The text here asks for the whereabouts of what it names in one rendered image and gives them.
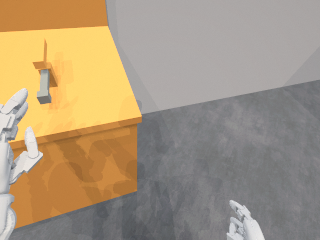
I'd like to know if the left robot hand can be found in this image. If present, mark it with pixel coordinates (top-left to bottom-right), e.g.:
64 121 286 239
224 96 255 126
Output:
0 88 43 195

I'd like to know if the right robot hand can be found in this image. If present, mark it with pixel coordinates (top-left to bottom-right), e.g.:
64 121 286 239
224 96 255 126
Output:
226 200 265 240

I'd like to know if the left robot forearm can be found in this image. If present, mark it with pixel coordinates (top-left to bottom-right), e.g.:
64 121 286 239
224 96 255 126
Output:
0 194 17 240

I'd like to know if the counter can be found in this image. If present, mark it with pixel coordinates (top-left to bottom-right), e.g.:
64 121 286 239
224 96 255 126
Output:
0 0 142 229

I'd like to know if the tap lever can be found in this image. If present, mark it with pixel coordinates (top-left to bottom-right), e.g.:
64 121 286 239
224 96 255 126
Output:
36 69 52 105

